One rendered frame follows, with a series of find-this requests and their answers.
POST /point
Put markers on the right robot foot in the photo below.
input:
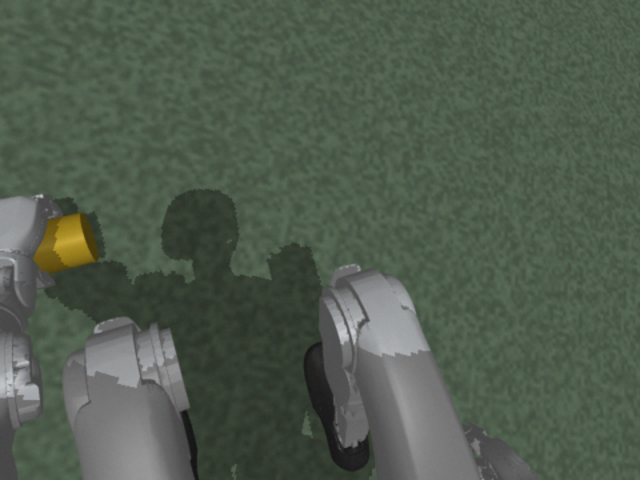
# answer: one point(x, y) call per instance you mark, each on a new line
point(349, 459)

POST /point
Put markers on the can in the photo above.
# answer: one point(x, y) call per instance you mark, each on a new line
point(68, 242)

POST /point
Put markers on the left robot hand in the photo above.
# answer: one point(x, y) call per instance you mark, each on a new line
point(23, 223)

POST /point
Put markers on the left robot arm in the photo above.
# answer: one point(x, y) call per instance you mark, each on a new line
point(21, 390)

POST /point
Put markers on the left robot foot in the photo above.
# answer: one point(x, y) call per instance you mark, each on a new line
point(191, 442)

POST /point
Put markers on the right robot hand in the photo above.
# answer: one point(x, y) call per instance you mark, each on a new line
point(500, 461)

